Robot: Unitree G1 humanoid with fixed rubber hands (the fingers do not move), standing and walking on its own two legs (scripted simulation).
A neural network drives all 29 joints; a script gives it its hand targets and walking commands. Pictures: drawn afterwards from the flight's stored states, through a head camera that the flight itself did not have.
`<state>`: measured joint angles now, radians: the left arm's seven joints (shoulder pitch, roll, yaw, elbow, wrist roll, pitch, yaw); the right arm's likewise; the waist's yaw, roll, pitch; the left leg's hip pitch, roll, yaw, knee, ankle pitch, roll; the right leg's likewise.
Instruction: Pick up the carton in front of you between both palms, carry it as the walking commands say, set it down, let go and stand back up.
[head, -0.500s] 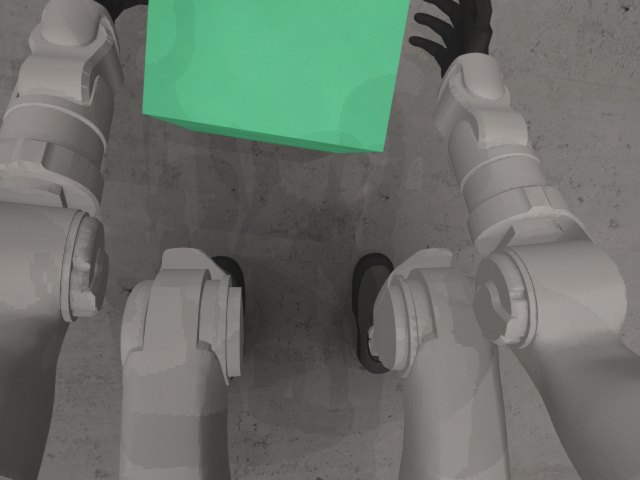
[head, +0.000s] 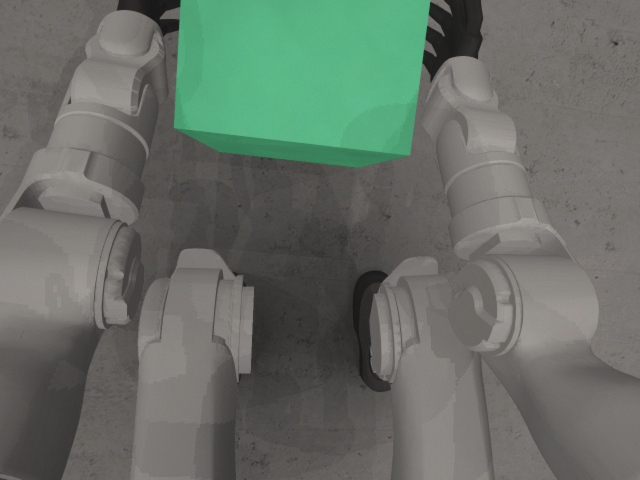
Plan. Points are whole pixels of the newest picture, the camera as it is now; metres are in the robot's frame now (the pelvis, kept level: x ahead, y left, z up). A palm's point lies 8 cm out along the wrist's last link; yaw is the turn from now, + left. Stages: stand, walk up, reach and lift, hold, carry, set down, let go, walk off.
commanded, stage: reach and lift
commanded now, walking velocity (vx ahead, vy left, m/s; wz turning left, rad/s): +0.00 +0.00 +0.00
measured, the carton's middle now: (300, 67) +0.53 +0.04 -0.23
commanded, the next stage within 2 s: none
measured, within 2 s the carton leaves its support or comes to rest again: neither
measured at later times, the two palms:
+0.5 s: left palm out of the picture +0.48 +0.20 +0.04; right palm (589, 37) +0.49 -0.10 +0.05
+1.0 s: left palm out of the picture +0.44 +0.19 +0.19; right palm out of the picture +0.46 -0.11 +0.20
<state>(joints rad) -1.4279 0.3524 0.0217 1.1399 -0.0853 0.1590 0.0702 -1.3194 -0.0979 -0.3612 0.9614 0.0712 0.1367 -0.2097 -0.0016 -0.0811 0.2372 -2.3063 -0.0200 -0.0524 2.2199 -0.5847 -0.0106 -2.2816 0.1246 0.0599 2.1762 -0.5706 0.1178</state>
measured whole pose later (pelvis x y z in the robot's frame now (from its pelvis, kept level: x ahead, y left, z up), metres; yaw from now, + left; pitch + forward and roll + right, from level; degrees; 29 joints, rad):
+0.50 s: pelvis -0.01 -0.01 +0.11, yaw +4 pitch +42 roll -2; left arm -1.13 0.13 0.36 0.89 0.21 0.33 0.01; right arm -1.02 0.09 -0.57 0.68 -0.19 0.29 -0.11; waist -0.01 -0.03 -0.14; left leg -2.07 -0.11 -0.10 1.82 -0.48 -0.06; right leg -2.03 0.13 0.09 1.81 -0.52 0.10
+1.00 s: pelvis +0.04 -0.01 +0.24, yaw +6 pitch +34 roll -1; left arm -0.72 0.01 0.31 0.70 0.16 0.33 0.03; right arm -0.67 0.13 -0.42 0.60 -0.14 0.28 -0.10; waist -0.01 -0.03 -0.23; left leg -1.52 -0.10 -0.12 1.42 -0.49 -0.05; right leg -1.50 0.12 0.12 1.42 -0.51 0.06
